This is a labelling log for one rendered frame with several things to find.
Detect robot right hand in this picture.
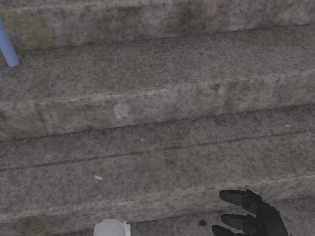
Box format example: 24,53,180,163
212,189,292,236

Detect left robot thigh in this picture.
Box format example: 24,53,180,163
94,219,131,236

